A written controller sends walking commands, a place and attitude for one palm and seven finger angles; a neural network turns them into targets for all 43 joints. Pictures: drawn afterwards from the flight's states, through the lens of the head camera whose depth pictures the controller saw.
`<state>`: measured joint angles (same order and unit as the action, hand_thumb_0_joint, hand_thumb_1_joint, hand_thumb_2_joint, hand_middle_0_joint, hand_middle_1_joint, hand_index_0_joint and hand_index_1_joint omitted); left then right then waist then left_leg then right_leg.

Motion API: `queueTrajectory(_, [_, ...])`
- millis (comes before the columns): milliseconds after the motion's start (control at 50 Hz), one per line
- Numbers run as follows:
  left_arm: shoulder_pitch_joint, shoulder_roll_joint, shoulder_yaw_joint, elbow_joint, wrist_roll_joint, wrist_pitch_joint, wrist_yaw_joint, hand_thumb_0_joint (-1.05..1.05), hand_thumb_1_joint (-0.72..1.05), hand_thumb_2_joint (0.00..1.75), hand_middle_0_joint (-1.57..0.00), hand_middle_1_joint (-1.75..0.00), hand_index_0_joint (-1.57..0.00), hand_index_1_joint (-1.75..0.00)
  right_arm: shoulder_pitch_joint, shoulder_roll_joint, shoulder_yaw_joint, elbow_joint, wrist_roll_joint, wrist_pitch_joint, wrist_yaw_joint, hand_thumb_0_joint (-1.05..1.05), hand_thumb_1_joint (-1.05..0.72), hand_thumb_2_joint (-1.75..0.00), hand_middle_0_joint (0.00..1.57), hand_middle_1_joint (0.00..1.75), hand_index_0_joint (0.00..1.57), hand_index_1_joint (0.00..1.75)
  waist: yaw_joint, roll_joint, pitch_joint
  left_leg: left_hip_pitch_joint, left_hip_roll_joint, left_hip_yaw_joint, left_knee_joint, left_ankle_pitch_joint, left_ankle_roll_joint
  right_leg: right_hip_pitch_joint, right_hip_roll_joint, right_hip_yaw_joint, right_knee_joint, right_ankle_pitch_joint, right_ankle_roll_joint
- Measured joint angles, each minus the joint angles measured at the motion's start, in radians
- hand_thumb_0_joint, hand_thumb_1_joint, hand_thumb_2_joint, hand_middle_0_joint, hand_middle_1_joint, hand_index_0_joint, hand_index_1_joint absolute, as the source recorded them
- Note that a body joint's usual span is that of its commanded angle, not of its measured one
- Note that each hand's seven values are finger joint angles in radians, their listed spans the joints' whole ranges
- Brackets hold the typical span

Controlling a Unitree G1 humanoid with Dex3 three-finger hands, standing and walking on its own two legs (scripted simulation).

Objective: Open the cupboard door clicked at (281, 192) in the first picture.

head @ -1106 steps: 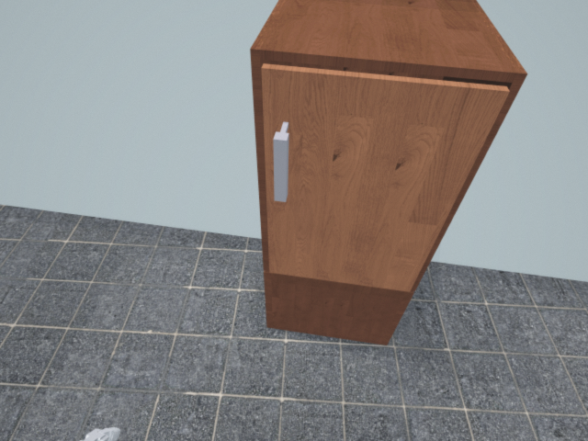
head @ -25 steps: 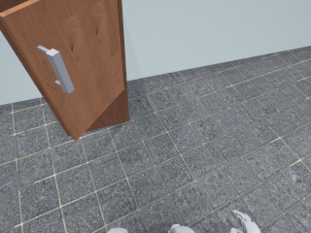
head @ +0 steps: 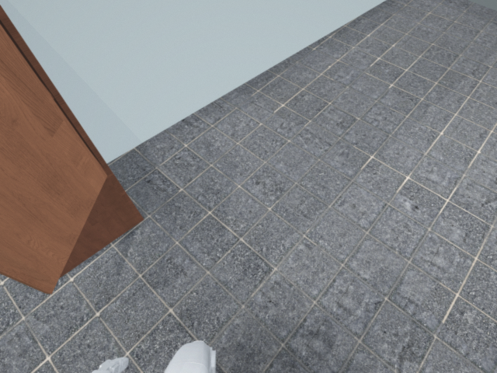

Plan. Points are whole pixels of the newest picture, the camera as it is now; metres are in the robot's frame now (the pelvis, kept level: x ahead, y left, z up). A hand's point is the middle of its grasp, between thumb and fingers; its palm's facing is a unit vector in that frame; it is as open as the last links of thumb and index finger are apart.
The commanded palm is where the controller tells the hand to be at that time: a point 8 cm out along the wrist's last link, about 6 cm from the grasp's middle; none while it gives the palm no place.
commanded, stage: walk to a spot facing it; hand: left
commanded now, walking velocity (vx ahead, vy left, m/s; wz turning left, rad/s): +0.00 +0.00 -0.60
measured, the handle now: out of the picture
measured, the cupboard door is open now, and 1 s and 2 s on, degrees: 41 41 41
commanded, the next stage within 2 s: turn to face it in 1.58 s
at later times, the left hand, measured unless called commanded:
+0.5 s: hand (162, 323) +0.21 +0.18 -0.16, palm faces -0.31 -0.93 -0.18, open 7.4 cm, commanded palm none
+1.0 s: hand (221, 261) +0.35 +0.09 -0.20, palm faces -0.47 -0.87 -0.15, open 7.4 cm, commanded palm none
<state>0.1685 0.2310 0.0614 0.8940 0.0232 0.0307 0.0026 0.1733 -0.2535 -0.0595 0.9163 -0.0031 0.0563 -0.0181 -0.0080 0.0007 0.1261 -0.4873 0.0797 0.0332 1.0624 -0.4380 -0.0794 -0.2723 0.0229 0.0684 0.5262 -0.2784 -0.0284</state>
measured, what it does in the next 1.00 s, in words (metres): walks ahead, turning right: left foot, then right foot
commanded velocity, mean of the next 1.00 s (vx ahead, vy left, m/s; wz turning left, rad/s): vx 0.27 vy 0.00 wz -0.52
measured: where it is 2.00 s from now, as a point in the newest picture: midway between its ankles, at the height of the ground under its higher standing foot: (350, 267)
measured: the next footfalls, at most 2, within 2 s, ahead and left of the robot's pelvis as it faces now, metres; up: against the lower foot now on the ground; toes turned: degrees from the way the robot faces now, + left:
left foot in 0.20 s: +0.08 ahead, +0.14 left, +0.00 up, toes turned -5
right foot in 0.60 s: +0.11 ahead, -0.15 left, +0.00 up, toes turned -28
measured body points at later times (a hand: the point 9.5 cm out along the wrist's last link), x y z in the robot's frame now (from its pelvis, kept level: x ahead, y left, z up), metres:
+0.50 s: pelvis +0.06 +0.01 +0.00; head +0.11 +0.01 +0.45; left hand +0.22 +0.23 -0.14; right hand +0.00 -0.23 -0.13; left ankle +0.04 +0.15 -0.74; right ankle +0.03 -0.13 -0.69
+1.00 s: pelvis +0.25 -0.07 -0.01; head +0.30 -0.07 +0.43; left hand +0.37 +0.13 -0.18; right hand +0.23 -0.35 -0.13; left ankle +0.37 -0.02 -0.74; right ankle +0.07 -0.13 -0.73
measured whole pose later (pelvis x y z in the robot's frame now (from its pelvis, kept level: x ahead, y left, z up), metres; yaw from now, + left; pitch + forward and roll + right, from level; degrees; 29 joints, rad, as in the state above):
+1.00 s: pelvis +0.25 -0.07 -0.01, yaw -32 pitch +2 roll -2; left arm 0.32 0.21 0.07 1.02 0.02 -0.03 -0.02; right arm 0.13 -0.19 -0.03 0.88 -0.02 -0.07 0.02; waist 0.02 -0.04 0.05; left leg -0.44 0.07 0.08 0.60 -0.19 -0.01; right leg -0.10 0.03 0.06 0.56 -0.45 -0.01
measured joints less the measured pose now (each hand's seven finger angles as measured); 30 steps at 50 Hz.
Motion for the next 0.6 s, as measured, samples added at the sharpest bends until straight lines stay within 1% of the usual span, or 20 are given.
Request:
queueTrajectory(60, [0.014,-0.003,-0.002,0.006,0.002,0.003,-0.002,0.00,0.90,0.90,-0.20,-0.29,-0.21,-0.30,-0.020,0.014,0.002,-0.016,0.002,-0.007,0.002,0.00,-0.91,-0.90,0.20,0.30,0.20,0.30,0.005,-0.015,-0.010,0.013,-0.016,-0.011,-0.091,0.019,-0.002,0.008,0.012,0.037,-0.021,0.011,0.004])
queueTrajectory(120, [0.023,-0.003,0.000,0.009,0.004,0.006,-0.004,0.00,0.90,0.90,-0.21,-0.29,-0.21,-0.30,-0.037,0.028,0.006,-0.027,0.007,-0.016,0.001,0.00,-0.91,-0.90,0.20,0.30,0.20,0.30,0.013,-0.026,-0.020,0.050,-0.035,-0.016,-0.203,0.018,0.004,0.007,0.026,0.069,-0.018,0.008,0.013])
queueTrajectory(160, [0.027,0.001,0.004,0.012,0.003,0.010,-0.004,0.00,0.90,0.90,-0.21,-0.29,-0.21,-0.30,-0.041,0.038,0.012,-0.034,0.010,-0.028,-0.002,0.00,-0.91,-0.90,0.20,0.30,0.20,0.30,0.016,-0.036,-0.030,0.096,-0.049,-0.014,-0.321,0.058,0.010,-0.001,0.036,0.089,0.000,-0.003,0.023])
queueTrajectory(180, [0.030,0.003,0.007,0.013,0.000,0.013,-0.003,0.00,0.90,0.90,-0.21,-0.30,-0.21,-0.30,-0.038,0.040,0.016,-0.039,0.011,-0.037,-0.003,0.00,-0.91,-0.90,0.20,0.30,0.20,0.30,0.015,-0.037,-0.037,0.132,-0.050,-0.011,-0.409,0.108,0.014,-0.010,0.044,0.096,0.020,-0.015,0.030])
queueTrajectory(200, [0.037,0.002,0.008,0.010,-0.005,0.018,-0.003,0.00,0.90,0.90,-0.21,-0.30,-0.21,-0.30,-0.027,0.036,0.021,-0.047,0.008,-0.049,-0.004,0.00,-0.91,-0.90,0.20,0.30,0.20,0.30,0.012,-0.024,-0.054,0.161,-0.038,-0.018,-0.485,0.134,0.043,-0.030,0.063,0.094,0.053,-0.033,0.034])
queueTrajectory(220, [0.029,0.010,0.012,0.014,-0.008,0.023,-0.004,0.00,0.90,0.90,-0.21,-0.29,-0.21,-0.30,-0.023,0.045,0.023,-0.046,0.002,-0.057,-0.008,0.00,-0.91,-0.90,0.20,0.30,0.20,0.30,0.010,-0.035,-0.056,0.156,-0.040,-0.012,-0.475,0.126,0.069,-0.060,0.060,0.085,0.128,-0.110,0.040])
queueTrajectory(240, [0.021,0.019,0.017,0.017,-0.008,0.029,-0.007,0.00,0.90,0.90,-0.21,-0.29,-0.21,-0.30,-0.019,0.055,0.030,-0.045,-0.006,-0.058,-0.010,0.00,-0.91,-0.90,0.20,0.30,0.20,0.30,0.013,-0.049,-0.053,0.157,-0.039,0.001,-0.459,0.118,0.082,-0.093,0.055,0.068,0.229,-0.181,0.045])
queueTrajectory(260, [0.018,0.028,0.023,0.016,-0.005,0.032,-0.012,0.01,0.90,0.90,-0.20,-0.29,-0.21,-0.30,-0.010,0.063,0.039,-0.046,-0.013,-0.058,-0.010,0.00,-0.91,-0.90,0.20,0.30,0.20,0.30,0.018,-0.060,-0.051,0.168,-0.033,0.015,-0.462,0.117,0.086,-0.126,0.049,0.044,0.331,-0.212,0.051])
queueTrajectory(300, [0.015,0.038,0.034,0.017,0.005,0.031,-0.025,0.01,0.91,0.90,-0.20,-0.29,-0.20,-0.30,0.018,0.076,0.049,-0.047,-0.023,-0.062,-0.010,0.00,-0.91,-0.90,0.21,0.30,0.20,0.30,0.023,-0.066,-0.057,0.201,-0.016,0.035,-0.498,0.127,0.082,-0.180,0.030,-0.007,0.487,-0.199,0.062])
queueTrajectory(320, [0.015,0.039,0.037,0.016,0.007,0.030,-0.032,0.01,0.91,0.90,-0.20,-0.29,-0.20,-0.30,0.033,0.078,0.052,-0.046,-0.025,-0.064,-0.011,0.00,-0.91,-0.90,0.21,0.30,0.20,0.30,0.024,-0.062,-0.060,0.220,-0.007,0.045,-0.523,0.135,0.077,-0.199,0.017,-0.029,0.534,-0.176,0.066])
queueTrajectory(360, [0.016,0.038,0.038,0.014,0.008,0.028,-0.046,0.01,0.91,0.90,-0.20,-0.29,-0.20,-0.30,0.061,0.080,0.051,-0.041,-0.027,-0.070,-0.010,0.00,-0.91,-0.90,0.21,0.30,0.20,0.30,0.025,-0.051,-0.066,0.256,0.008,0.069,-0.572,0.148,0.074,-0.223,-0.013,-0.060,0.569,-0.129,0.071])
queueTrajectory(420, [0.018,0.031,0.035,0.012,0.008,0.026,-0.060,0.01,0.91,0.90,-0.20,-0.29,-0.20,-0.30,0.100,0.074,0.045,-0.026,-0.027,-0.080,-0.005,0.00,-0.91,-0.90,0.21,0.30,0.20,0.30,0.018,-0.032,-0.071,0.303,0.027,0.110,-0.623,0.153,0.068,-0.229,-0.053,-0.091,0.502,-0.087,0.072])
queueTrajectory(480, [0.007,0.022,0.028,0.015,0.009,0.025,-0.069,0.01,0.91,0.90,-0.20,-0.29,-0.20,-0.30,0.136,0.061,0.036,-0.009,-0.029,-0.086,0.001,0.00,-0.90,-0.90,0.21,0.30,0.20,0.30,0.001,-0.015,-0.070,0.340,0.041,0.155,-0.640,0.136,0.054,-0.208,-0.079,-0.116,0.359,-0.075,0.065])
queueTrajectory(520, [-0.005,0.016,0.023,0.016,0.009,0.021,-0.073,0.01,0.91,0.90,-0.20,-0.29,-0.20,-0.30,0.157,0.049,0.029,0.004,-0.031,-0.084,0.006,0.00,-0.90,-0.90,0.21,0.30,0.20,0.30,-0.013,-0.004,-0.065,0.360,0.053,0.185,-0.630,0.112,0.041,-0.185,-0.084,-0.136,0.262,-0.082,0.056])
queueTrajectory(560, [-0.018,0.011,0.020,0.014,0.009,0.015,-0.075,0.01,0.91,0.90,-0.20,-0.29,-0.20,-0.30,0.180,0.035,0.022,0.018,-0.033,-0.081,0.010,0.00,-0.90,-0.90,0.21,0.30,0.20,0.30,-0.026,0.009,-0.061,0.374,0.069,0.213,-0.600,0.075,0.023,-0.150,-0.077,-0.159,0.174,-0.085,0.044])
queueTrajectory(580, [-0.024,0.009,0.018,0.010,0.010,0.007,-0.076,0.01,0.91,0.90,-0.20,-0.29,-0.20,-0.30,0.195,0.027,0.020,0.025,-0.032,-0.079,0.011,0.00,-0.90,-0.90,0.21,0.30,0.20,0.30,-0.031,0.017,-0.060,0.373,0.082,0.221,-0.564,0.047,0.012,-0.120,-0.068,-0.171,0.119,-0.070,0.033])
queueTrajectory(600, [-0.028,0.011,0.016,0.003,0.010,-0.007,-0.075,0.01,0.91,0.90,-0.20,-0.29,-0.20,-0.30,0.211,0.020,0.017,0.032,-0.027,-0.075,0.014,0.00,-0.90,-0.90,0.21,0.30,0.20,0.30,-0.032,0.020,-0.060,0.356,0.096,0.224,-0.496,0.010,0.011,-0.091,-0.059,-0.172,0.067,-0.046,0.011])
